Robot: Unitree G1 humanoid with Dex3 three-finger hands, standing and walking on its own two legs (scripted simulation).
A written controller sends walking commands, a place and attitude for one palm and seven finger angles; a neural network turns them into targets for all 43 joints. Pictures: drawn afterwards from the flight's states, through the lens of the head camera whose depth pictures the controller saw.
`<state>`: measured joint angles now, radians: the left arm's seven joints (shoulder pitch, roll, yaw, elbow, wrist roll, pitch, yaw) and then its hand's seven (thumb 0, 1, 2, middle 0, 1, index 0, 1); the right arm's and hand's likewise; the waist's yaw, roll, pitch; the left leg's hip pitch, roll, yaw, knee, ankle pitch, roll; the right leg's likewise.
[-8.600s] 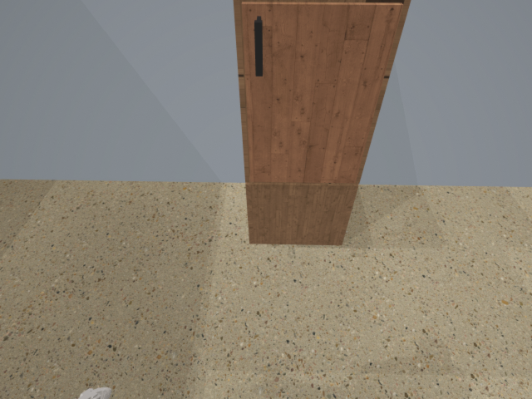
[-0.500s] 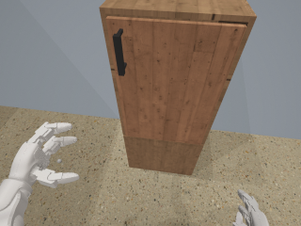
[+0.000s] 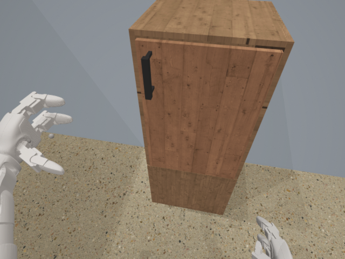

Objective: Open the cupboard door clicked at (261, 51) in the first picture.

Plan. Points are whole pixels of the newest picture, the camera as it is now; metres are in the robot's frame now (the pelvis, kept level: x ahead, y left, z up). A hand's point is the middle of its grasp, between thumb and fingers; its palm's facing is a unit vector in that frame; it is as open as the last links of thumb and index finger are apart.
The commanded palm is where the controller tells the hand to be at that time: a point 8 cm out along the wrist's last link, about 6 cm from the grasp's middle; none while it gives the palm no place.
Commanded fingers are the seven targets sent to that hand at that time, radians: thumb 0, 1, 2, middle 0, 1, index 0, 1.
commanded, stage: raise the hand with hooked fingers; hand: left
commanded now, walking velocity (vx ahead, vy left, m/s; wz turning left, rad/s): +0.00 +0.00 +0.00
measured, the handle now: (149, 75) +0.57 +0.14 +0.16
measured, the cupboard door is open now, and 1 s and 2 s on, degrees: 0 0 0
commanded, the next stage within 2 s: move the hooked fingers beside the handle in 0.54 s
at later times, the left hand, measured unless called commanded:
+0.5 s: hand (74, 130) +0.31 +0.25 +0.17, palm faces +0.00 -1.00 -0.08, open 13.9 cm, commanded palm +0.27 +0.29 +0.18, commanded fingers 0.00 -0.50 0.30 -0.30 -1.20 -0.30 -1.20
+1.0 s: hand (85, 117) +0.35 +0.24 +0.17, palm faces -0.04 -1.00 -0.04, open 13.9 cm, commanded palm +0.33 +0.29 +0.17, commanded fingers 0.00 -0.50 0.30 -0.30 -1.20 -0.30 -1.20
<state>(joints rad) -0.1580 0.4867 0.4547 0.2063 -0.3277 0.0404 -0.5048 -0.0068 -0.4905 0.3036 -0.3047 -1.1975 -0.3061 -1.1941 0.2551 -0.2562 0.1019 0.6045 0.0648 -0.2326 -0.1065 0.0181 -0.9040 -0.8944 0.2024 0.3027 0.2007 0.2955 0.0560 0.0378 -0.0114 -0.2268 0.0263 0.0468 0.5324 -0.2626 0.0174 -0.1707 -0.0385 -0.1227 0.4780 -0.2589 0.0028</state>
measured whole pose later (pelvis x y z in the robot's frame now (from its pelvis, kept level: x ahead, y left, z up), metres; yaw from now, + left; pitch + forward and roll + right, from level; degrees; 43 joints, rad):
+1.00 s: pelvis +0.00 -0.02 +0.00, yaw -1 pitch -1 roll +0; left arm -0.38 0.50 0.42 0.49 -0.29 0.06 -0.50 -0.01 -0.50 0.30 -0.30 -1.20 -0.31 -1.20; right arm 0.25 -0.29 0.07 0.61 0.08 -0.19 -0.12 0.02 -0.91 -0.89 0.20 0.30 0.20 0.30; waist 0.02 0.04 -0.01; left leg -0.24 0.04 0.05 0.51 -0.25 -0.01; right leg -0.21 -0.02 -0.11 0.50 -0.27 -0.02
